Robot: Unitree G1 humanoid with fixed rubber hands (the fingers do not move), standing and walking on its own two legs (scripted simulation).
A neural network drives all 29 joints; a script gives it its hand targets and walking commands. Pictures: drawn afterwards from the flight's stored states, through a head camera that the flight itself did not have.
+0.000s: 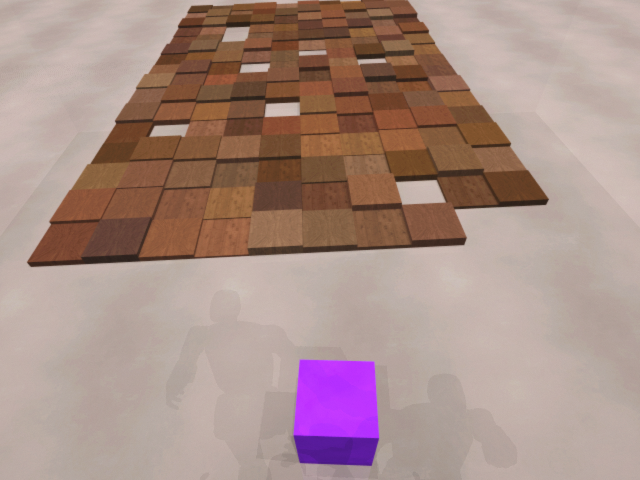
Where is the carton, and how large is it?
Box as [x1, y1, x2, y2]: [294, 360, 378, 465]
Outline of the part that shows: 300,360 294,423 294,439 299,461 310,463 371,465 378,440 374,363 372,361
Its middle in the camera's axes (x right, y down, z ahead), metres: +0.05 +0.49 +1.10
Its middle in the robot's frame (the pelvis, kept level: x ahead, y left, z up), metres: +0.46 +0.00 -0.66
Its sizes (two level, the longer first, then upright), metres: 0.210 0.200 0.250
